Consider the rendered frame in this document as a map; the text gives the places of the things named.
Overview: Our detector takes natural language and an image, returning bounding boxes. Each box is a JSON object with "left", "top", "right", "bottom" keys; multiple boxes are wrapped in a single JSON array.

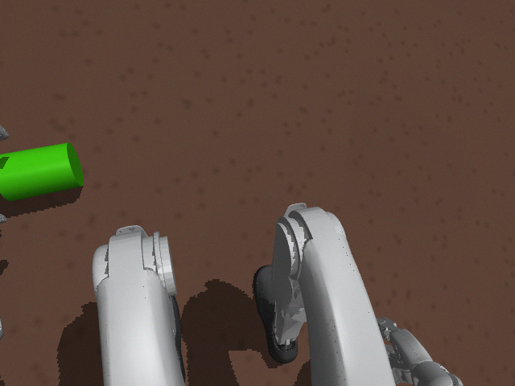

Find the right robot foot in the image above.
[{"left": 253, "top": 265, "right": 298, "bottom": 363}]

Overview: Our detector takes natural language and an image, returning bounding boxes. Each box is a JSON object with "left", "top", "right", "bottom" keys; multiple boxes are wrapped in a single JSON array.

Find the right robot arm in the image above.
[{"left": 411, "top": 361, "right": 463, "bottom": 386}]

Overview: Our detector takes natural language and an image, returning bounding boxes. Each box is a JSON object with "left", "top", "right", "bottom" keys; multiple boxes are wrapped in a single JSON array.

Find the right robot hand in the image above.
[{"left": 376, "top": 317, "right": 434, "bottom": 386}]

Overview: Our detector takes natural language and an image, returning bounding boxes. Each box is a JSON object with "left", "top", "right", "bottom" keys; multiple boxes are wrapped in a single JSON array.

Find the can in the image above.
[{"left": 0, "top": 142, "right": 84, "bottom": 201}]

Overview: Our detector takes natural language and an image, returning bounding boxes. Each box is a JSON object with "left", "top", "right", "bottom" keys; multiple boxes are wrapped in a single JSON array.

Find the left robot foot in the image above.
[{"left": 171, "top": 296, "right": 186, "bottom": 383}]

